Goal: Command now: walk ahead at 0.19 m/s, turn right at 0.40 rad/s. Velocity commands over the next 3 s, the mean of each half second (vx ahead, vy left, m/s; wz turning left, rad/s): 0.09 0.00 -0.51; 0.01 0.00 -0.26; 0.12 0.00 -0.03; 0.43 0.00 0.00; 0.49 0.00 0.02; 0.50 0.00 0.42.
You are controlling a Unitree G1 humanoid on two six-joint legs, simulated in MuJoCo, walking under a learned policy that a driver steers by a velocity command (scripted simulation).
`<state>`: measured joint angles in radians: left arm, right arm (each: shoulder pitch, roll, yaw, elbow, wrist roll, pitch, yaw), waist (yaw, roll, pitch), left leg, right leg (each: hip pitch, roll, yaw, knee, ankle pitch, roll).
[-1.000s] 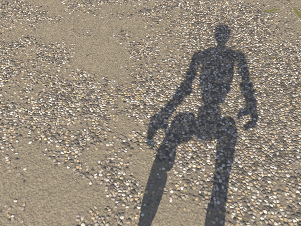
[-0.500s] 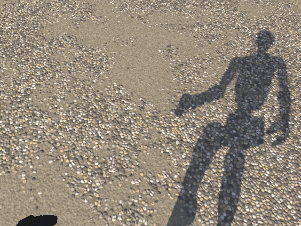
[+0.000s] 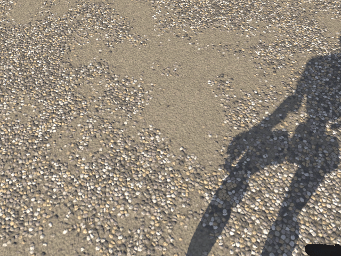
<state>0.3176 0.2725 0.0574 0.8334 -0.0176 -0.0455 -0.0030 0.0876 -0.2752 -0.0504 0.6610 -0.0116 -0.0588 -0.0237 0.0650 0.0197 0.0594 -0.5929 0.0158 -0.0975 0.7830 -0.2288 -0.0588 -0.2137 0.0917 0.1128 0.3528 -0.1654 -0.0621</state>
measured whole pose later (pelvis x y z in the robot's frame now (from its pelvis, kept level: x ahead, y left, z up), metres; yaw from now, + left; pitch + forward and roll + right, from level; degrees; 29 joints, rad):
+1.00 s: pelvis +0.10 -0.01 -0.01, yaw -25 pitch +0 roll +0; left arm 0.13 0.23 0.02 0.75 0.01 0.00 0.00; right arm 0.18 -0.27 -0.05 0.82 -0.01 0.02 -0.02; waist -0.01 0.01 0.03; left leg -0.21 0.04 -0.02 0.49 -0.26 -0.04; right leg -0.25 0.05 0.01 0.51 -0.26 -0.04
